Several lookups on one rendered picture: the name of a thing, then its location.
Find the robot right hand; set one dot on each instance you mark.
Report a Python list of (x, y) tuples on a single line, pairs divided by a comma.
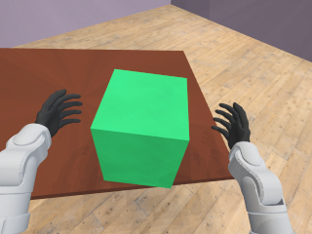
[(238, 128)]

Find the table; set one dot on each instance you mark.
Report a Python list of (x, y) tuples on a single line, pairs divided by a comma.
[(28, 76)]

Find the robot right forearm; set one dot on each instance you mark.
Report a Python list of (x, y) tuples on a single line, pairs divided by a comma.
[(261, 189)]

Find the carton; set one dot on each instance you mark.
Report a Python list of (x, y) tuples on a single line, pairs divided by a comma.
[(141, 129)]

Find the robot left hand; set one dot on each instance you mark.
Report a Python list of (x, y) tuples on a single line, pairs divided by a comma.
[(51, 113)]

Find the robot left forearm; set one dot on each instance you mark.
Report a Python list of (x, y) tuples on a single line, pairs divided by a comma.
[(19, 162)]

